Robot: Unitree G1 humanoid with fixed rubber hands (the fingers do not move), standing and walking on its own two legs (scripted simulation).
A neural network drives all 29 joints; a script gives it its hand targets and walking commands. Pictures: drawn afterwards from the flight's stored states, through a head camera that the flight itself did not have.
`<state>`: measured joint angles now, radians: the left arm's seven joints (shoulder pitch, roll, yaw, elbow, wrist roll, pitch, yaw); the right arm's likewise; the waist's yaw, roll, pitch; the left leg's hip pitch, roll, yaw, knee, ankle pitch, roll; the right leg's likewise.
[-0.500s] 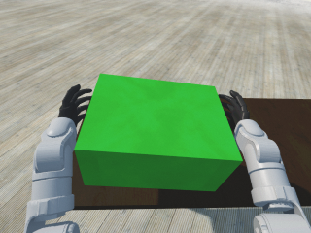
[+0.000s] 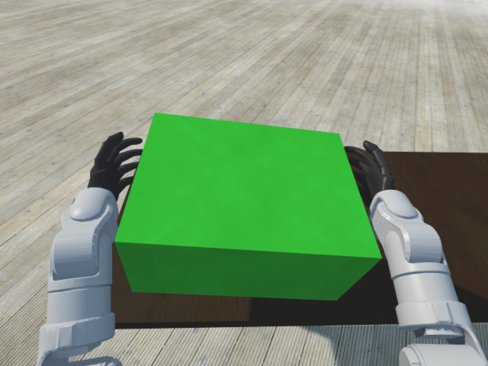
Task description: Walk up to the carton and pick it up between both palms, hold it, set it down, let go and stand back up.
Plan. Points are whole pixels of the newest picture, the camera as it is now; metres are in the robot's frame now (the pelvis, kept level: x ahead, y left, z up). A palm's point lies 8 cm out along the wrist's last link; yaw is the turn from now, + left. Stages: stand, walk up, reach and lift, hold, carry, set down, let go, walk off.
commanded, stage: set down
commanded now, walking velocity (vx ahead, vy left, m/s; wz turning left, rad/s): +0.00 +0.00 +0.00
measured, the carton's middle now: (244, 205) +0.35 +0.00 +0.13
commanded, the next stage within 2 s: none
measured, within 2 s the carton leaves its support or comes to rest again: neither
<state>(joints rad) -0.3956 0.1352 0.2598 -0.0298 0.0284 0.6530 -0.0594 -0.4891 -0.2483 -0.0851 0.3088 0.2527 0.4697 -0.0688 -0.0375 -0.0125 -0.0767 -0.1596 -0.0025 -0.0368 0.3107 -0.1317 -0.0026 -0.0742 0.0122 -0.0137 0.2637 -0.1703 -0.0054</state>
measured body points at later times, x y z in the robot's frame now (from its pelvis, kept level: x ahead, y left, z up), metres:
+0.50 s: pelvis +0.01 -0.01 +0.00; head -0.01 +0.00 +0.45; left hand +0.35 +0.21 +0.13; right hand +0.39 -0.20 +0.11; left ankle +0.02 +0.12 -0.75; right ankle -0.02 -0.12 -0.75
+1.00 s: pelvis +0.02 -0.02 +0.00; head +0.02 -0.01 +0.45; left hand +0.36 +0.20 +0.11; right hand +0.41 -0.21 +0.09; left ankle +0.02 +0.12 -0.75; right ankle -0.02 -0.12 -0.75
